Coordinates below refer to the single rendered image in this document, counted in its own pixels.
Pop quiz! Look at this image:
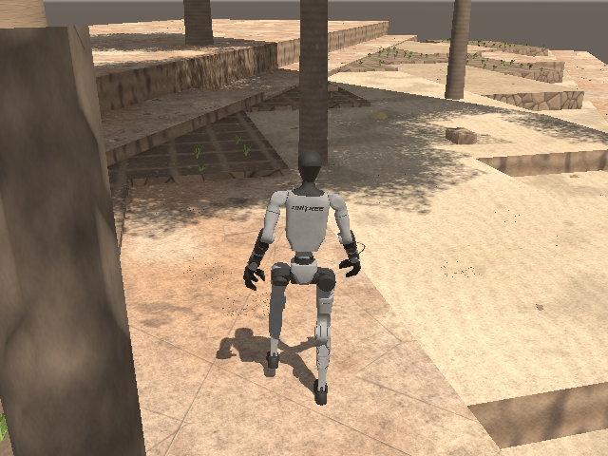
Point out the right robot foot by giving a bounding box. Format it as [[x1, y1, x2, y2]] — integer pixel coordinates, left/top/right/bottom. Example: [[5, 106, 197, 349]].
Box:
[[313, 379, 328, 406]]

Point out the robot right forearm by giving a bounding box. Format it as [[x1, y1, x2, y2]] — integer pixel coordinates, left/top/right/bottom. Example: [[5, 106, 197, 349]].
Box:
[[343, 230, 360, 263]]

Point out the robot right upper arm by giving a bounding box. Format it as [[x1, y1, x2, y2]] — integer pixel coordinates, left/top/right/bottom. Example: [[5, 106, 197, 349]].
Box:
[[328, 193, 353, 245]]

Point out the left robot hand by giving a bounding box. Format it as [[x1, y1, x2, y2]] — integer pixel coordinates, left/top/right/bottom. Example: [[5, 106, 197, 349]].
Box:
[[243, 266, 265, 291]]

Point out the robot left shin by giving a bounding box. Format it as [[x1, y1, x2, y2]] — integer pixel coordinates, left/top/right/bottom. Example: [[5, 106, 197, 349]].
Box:
[[269, 295, 282, 357]]

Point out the robot left upper arm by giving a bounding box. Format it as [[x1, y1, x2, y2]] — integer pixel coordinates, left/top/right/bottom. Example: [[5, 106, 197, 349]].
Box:
[[260, 190, 289, 244]]

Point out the right robot hand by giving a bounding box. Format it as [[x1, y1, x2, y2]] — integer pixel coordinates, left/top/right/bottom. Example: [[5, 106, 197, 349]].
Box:
[[339, 259, 361, 277]]

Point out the robot left forearm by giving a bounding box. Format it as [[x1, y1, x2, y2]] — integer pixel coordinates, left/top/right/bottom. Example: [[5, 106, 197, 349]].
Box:
[[247, 228, 269, 271]]

